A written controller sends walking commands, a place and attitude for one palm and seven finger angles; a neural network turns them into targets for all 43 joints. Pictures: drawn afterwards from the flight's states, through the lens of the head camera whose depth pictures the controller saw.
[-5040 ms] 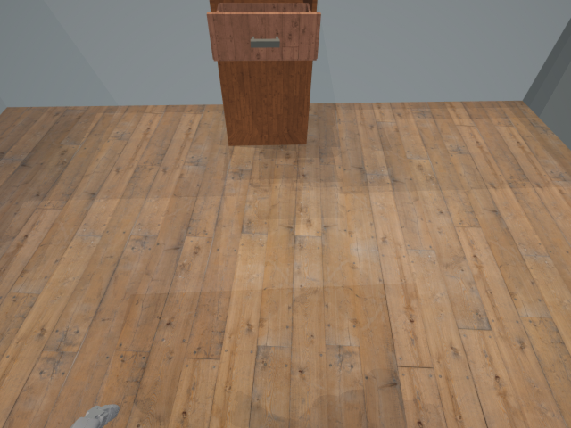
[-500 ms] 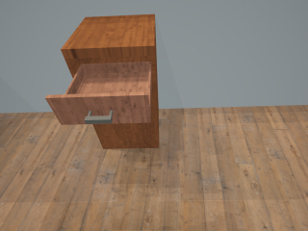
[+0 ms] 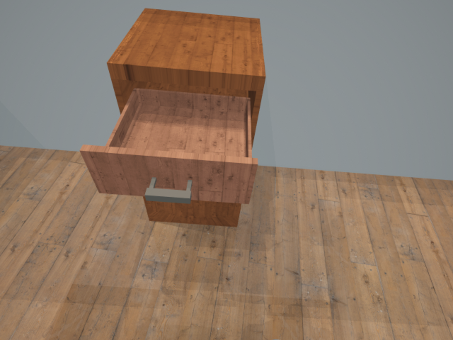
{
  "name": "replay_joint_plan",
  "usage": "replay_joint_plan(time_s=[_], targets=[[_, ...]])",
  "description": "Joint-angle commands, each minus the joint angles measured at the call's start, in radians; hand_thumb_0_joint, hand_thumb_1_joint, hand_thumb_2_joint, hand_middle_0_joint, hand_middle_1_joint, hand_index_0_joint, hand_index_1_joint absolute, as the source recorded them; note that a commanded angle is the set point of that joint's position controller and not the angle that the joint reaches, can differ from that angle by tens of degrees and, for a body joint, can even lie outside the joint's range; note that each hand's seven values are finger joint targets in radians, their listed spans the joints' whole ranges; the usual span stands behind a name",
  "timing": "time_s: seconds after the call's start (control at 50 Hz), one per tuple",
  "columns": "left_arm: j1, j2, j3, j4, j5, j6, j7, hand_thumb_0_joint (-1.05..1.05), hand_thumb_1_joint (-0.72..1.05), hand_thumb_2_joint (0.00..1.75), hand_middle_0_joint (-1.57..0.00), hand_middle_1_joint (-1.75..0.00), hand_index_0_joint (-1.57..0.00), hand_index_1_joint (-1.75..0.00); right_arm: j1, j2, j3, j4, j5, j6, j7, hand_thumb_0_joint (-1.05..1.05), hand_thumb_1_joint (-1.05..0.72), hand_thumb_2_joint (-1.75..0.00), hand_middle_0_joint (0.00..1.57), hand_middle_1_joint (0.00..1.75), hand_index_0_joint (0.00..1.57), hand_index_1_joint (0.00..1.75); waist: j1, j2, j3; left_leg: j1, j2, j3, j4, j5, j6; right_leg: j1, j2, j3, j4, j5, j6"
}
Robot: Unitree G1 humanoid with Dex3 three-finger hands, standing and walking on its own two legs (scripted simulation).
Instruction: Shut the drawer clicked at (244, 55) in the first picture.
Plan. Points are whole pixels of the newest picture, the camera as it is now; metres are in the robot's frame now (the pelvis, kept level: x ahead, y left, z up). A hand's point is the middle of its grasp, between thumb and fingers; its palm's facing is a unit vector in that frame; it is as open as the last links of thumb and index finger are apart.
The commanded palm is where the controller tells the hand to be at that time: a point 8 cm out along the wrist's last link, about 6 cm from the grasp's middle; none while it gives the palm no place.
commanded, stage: take the last steps up to it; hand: left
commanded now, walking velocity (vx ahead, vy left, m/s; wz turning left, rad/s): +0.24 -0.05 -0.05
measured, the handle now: (170, 189) +0.45 +0.17 -0.06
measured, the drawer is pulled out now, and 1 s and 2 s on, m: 0.30 0.30 0.30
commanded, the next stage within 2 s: come to a stop and stand still in 0.26 s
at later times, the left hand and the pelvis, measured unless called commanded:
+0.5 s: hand (176, 299) +0.23 +0.12 -0.17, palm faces +0.01 -0.97 -0.24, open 7.2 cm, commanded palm none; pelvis +0.13 -0.06 -0.01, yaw -1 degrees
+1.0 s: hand out of the picture +0.13 +0.20 -0.18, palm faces +0.03 -0.96 -0.27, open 7.4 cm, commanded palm none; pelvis +0.11 +0.01 -0.02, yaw -3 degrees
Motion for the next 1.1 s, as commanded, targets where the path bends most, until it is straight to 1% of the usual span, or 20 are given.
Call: replay_joint_plan(time_s=[0.0, 0.22, 0.28, 0.3, 0.32, 0.34, 0.36, 0.42, 0.46, 0.52, 0.7, 0.72, 0.74, 0.76, 0.78, 0.84, 0.88, 0.92, 1.02, 1.08], targets=[[-0.007, 0.014, 0.007, -0.067, -0.007, -0.008, -0.003, 0.00, 0.90, 0.90, -0.20, -0.30, -0.20, -0.30, 0.143, -0.097, -0.007, 0.031, 0.007, -0.011, -0.010, 0.00, -0.90, -0.90, 0.20, 0.30, 0.20, 0.30, -0.006, 0.147, 0.063, 0.073, 0.264, -0.164, -0.187, 0.484, 0.094, -0.149, -0.017, 0.029, 0.021, 0.088, 0.018], [-0.262, 0.019, -0.001, -0.177, -0.014, -0.011, -0.004, 0.00, 0.90, 0.90, -0.20, -0.30, -0.20, -0.30, 0.221, -0.114, -0.015, 0.090, -0.012, 0.012, -0.011, 0.00, -0.90, -0.90, 0.20, 0.30, 0.20, 0.30, -0.056, 0.144, 0.128, 0.110, 0.285, -0.132, -0.097, 0.575, 0.099, -0.041, 0.028, -0.034, -0.401, 0.076, -0.025], [-0.079, 0.048, 0.008, -0.120, -0.010, -0.029, 0.001, 0.00, 0.90, 0.90, -0.20, -0.30, -0.20, -0.30, 0.203, -0.124, -0.015, 0.095, -0.001, 0.017, -0.009, 0.00, -0.90, -0.90, 0.20, 0.30, 0.20, 0.30, 0.028, 0.107, 0.022, 0.056, 0.230, -0.079, 0.129, 0.675, 0.046, 0.262, 0.091, -0.084, -0.552, 0.195, -0.042], [0.029, 0.103, 0.022, -0.086, -0.008, -0.041, 0.007, 0.00, 0.90, 0.90, -0.20, -0.30, -0.20, -0.30, 0.195, -0.107, -0.014, 0.091, 0.008, 0.014, -0.004, 0.00, -0.90, -0.90, 0.20, 0.30, 0.20, 0.30, 0.075, 0.047, -0.053, -0.065, 0.190, -0.059, 0.292, 0.531, 0.012, 0.468, 0.027, -0.002, -0.573, 0.307, -0.065], [0.124, 0.193, 0.047, -0.062, -0.005, -0.053, 0.016, 0.00, 0.90, 0.90, -0.20, -0.30, -0.20, -0.30, 0.239, -0.060, -0.011, 0.073, 0.019, 0.012, 0.002, 0.00, -0.90, -0.90, 0.20, 0.30, 0.20, 0.30, 0.088, -0.173, -0.182, -0.278, 0.056, 0.014, 0.577, 0.067, -0.038, 0.688, -0.228, 0.324, -0.614, 0.548, -0.177], [0.159, 0.236, 0.046, -0.061, -0.027, -0.051, 0.018, 0.00, 0.90, 0.90, -0.20, -0.30, -0.20, -0.30, 0.230, -0.068, -0.008, 0.049, 0.022, 0.025, -0.006, 0.00, -0.90, -0.90, 0.20, 0.30, 0.20, 0.30, 0.074, -0.165, -0.212, -0.312, 0.005, -0.063, 0.811, -0.374, -0.050, 0.642, -0.363, 0.460, -0.706, 0.784, -0.281], [0.064, 0.197, 0.038, -0.076, -0.029, -0.047, 0.026, 0.00, 0.90, 0.90, -0.20, -0.30, -0.20, -0.30, 0.206, -0.060, -0.010, 0.061, 0.022, 0.035, -0.012, 0.00, -0.90, -0.90, 0.20, 0.30, 0.20, 0.30, 0.051, -0.073, -0.157, -0.305, 0.052, -0.149, 0.849, -0.347, -0.046, 0.532, -0.339, 0.381, -0.721, 0.769, -0.294], [-0.142, 0.102, -0.002, -0.123, -0.023, -0.036, 0.041, 0.00, 0.90, 0.90, -0.20, -0.30, -0.20, -0.30, 0.173, -0.005, 0.002, 0.079, 0.016, 0.075, -0.013, 0.00, -0.90, -0.90, 0.20, 0.30, 0.20, 0.30, -0.037, 0.037, -0.011, -0.199, 0.100, -0.176, 0.718, -0.231, -0.072, 0.185, -0.239, 0.188, -0.764, 0.728, -0.200], [-0.190, 0.098, -0.003, -0.135, -0.015, -0.027, 0.047, 0.00, 0.90, 0.90, -0.20, -0.30, -0.20, -0.30, 0.198, 0.017, 0.001, 0.090, 0.021, 0.102, -0.010, 0.00, -0.90, -0.90, 0.20, 0.30, 0.20, 0.30, -0.061, 0.005, -0.004, -0.144, 0.081, -0.153, 0.619, -0.191, -0.082, 0.090, -0.197, 0.111, -0.781, 0.636, -0.172], [-0.160, 0.113, 0.012, -0.141, -0.012, -0.008, 0.047, 0.00, 0.90, 0.90, -0.20, -0.30, -0.20, -0.30, 0.161, -0.018, -0.014, 0.066, 0.012, 0.129, -0.002, 0.00, -0.90, -0.90, 0.20, 0.30, 0.20, 0.30, -0.034, -0.044, -0.015, -0.187, 0.054, -0.145, 0.586, -0.158, -0.092, 0.118, -0.194, 0.148, -0.815, 0.405, -0.173], [-0.127, 0.170, 0.036, -0.152, 0.001, 0.016, 0.044, 0.00, 0.90, 0.90, -0.20, -0.30, -0.20, -0.30, 0.019, -0.068, -0.025, -0.028, 0.012, 0.115, 0.010, 0.00, -0.90, -0.90, 0.20, 0.30, 0.20, 0.30, 0.012, -0.120, -0.062, -0.200, 0.022, -0.146, 0.374, -0.195, -0.087, 0.250, -0.191, 0.231, -0.817, 0.225, -0.187], [-0.050, 0.210, 0.019, -0.180, 0.005, 0.000, 0.086, 0.00, 0.90, 0.90, -0.20, -0.30, -0.20, -0.30, 0.049, -0.145, -0.045, -0.108, 0.008, 0.097, 0.018, 0.00, -0.90, -0.90, 0.20, 0.30, 0.20, 0.30, -0.021, -0.021, -0.252, -0.213, -0.037, -0.093, 0.440, -0.256, -0.103, 0.447, -0.236, 0.359, -0.727, 0.556, -0.163], [-0.127, 0.224, 0.022, -0.202, -0.001, 0.003, 0.085, 0.00, 0.90, 0.90, -0.20, -0.30, -0.20, -0.30, 0.036, -0.108, -0.029, -0.122, 0.020, 0.096, 0.014, 0.00, -0.90, -0.90, 0.20, 0.30, 0.20, 0.30, -0.052, 0.033, -0.196, -0.197, 0.016, -0.113, 0.277, -0.222, -0.104, 0.430, -0.264, 0.295, -0.657, 0.522, -0.199], [-0.090, 0.195, 0.019, -0.205, -0.005, 0.009, 0.083, 0.00, 0.90, 0.90, -0.20, -0.30, -0.20, -0.30, 0.024, -0.083, -0.024, -0.126, 0.012, 0.092, 0.009, 0.00, -0.90, -0.90, 0.20, 0.30, 0.20, 0.30, -0.021, 0.035, -0.204, -0.108, -0.019, -0.096, 0.100, -0.146, -0.082, 0.344, -0.193, 0.257, -0.610, 0.360, -0.168], [-0.111, 0.187, 0.012, -0.208, -0.007, 0.017, 0.079, 0.00, 0.90, 0.90, -0.20, -0.30, -0.20, -0.30, 0.044, -0.092, -0.022, -0.133, 0.013, 0.086, 0.007, 0.00, -0.90, -0.90, 0.20, 0.30, 0.20, 0.30, -0.051, 0.023, -0.151, -0.071, -0.026, -0.094, 0.001, -0.070, -0.072, 0.272, -0.126, 0.176, -0.592, 0.185, -0.119], [-0.083, 0.098, -0.007, -0.214, -0.021, 0.036, 0.054, 0.00, 0.90, 0.90, -0.20, -0.30, -0.20, -0.30, 0.000, -0.182, -0.029, -0.174, -0.007, 0.088, 0.006, 0.00, -0.90, -0.90, 0.20, 0.30, 0.20, 0.30, -0.014, 0.154, -0.012, -0.161, 0.197, -0.288, -0.103, -0.055, 0.014, 0.137, 0.029, 0.015, -0.532, -0.021, -0.013], [-0.080, 0.086, -0.011, -0.204, -0.007, 0.049, 0.046, 0.00, 0.90, 0.90, -0.20, -0.30, -0.20, -0.30, -0.096, -0.170, -0.022, -0.197, -0.006, 0.095, 0.012, 0.00, -0.90, -0.90, 0.20, 0.30, 0.20, 0.30, 0.000, 0.172, 0.112, -0.377, 0.168, -0.289, -0.157, -0.304, 0.024, 0.228, 0.047, 0.010, -0.483, 0.015, -0.013], [-0.013, 0.076, -0.011, -0.197, -0.005, 0.047, 0.039, 0.00, 0.90, 0.90, -0.20, -0.30, -0.20, -0.30, -0.110, -0.180, -0.017, -0.206, -0.004, 0.097, 0.016, 0.00, -0.90, -0.90, 0.20, 0.30, 0.20, 0.30, 0.018, 0.131, 0.172, -0.461, 0.155, -0.282, -0.174, -0.354, 0.028, 0.249, 0.067, 0.022, -0.437, 0.044, -0.013], [0.047, 0.075, -0.011, -0.202, -0.005, 0.040, 0.035, 0.00, 0.90, 0.90, -0.20, -0.30, -0.20, -0.30, -0.094, -0.175, -0.014, -0.191, -0.001, 0.099, 0.016, 0.00, -0.90, -0.90, 0.20, 0.30, 0.20, 0.30, 0.024, 0.127, 0.134, -0.417, 0.144, -0.277, -0.144, -0.357, 0.041, 0.256, 0.081, 0.050, -0.429, 0.063, -0.010], [0.065, 0.080, -0.008, -0.204, -0.003, 0.033, 0.035, 0.00, 0.90, 0.90, -0.20, -0.30, -0.20, -0.30, -0.075, -0.164, -0.016, -0.179, 0.001, 0.100, 0.015, 0.00, -0.90, -0.90, 0.20, 0.30, 0.20, 0.30, 0.021, 0.044, 0.120, -0.377, 0.108, -0.266, -0.082, -0.374, 0.029, 0.238, 0.073, 0.102, -0.518, 0.022, -0.017]])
